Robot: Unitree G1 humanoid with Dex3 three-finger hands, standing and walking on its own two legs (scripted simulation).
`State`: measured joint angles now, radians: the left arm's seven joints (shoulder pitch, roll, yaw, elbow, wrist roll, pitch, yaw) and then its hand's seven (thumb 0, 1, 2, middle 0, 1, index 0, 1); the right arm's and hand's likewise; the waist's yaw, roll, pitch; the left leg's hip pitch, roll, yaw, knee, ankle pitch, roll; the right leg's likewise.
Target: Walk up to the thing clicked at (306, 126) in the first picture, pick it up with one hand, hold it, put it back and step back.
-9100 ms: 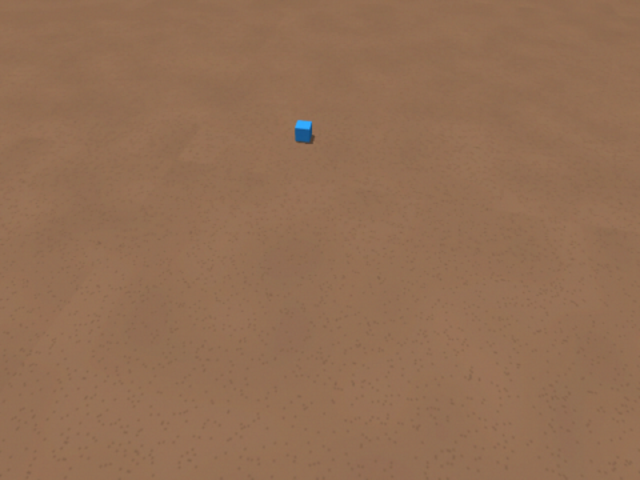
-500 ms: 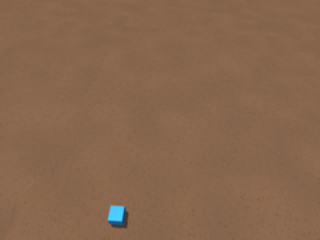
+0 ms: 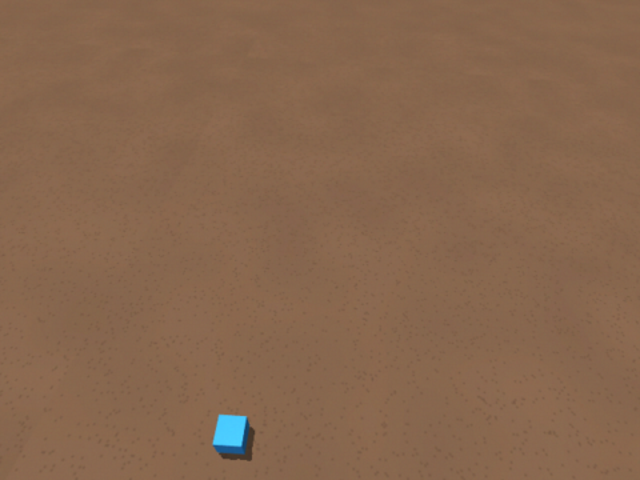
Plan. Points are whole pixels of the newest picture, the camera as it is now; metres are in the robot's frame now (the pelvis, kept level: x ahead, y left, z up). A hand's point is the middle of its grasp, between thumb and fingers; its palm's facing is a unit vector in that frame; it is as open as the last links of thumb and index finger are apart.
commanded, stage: stand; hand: left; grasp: from above
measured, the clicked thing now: (232, 434) +0.40 +0.24 -0.74
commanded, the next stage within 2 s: rise first in 0.80 s
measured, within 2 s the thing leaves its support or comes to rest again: neither
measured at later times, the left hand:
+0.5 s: hand out of the picture +0.07 +0.26 -0.16, palm faces -0.02 -0.94 -0.34, open 7.4 cm
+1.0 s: hand out of the picture +0.11 +0.25 -0.16, palm faces +0.04 -0.94 -0.33, open 7.6 cm
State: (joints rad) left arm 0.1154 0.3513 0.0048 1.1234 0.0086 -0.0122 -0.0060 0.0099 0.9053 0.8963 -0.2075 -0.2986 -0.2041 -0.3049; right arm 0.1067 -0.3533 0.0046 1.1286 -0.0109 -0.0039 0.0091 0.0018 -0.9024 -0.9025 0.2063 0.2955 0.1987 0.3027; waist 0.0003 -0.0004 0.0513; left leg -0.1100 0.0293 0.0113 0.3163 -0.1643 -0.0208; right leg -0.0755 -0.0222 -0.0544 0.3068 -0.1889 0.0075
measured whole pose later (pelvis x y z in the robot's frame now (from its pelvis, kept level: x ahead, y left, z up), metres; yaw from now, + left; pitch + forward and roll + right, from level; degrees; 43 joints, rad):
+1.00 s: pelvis +0.00 +0.00 +0.00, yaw +0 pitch +1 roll +0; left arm 0.07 0.32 0.05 1.07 -0.02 -0.03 0.01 0.01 0.83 0.91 -0.19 -0.37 -0.19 -0.38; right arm 0.15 -0.34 0.01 0.97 0.04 -0.03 -0.02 0.00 -0.91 -0.90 0.20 0.30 0.20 0.30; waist 0.00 0.01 0.06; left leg -0.21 0.03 0.01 0.40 -0.20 -0.02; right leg -0.18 -0.03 -0.05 0.40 -0.23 0.01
